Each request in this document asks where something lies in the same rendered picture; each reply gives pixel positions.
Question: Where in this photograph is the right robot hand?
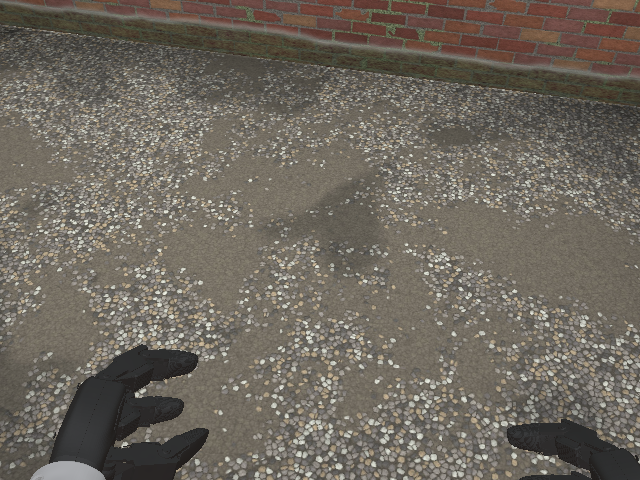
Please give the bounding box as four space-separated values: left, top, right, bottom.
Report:
507 419 640 480

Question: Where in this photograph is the left robot hand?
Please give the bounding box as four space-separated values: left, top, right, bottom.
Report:
49 344 209 480

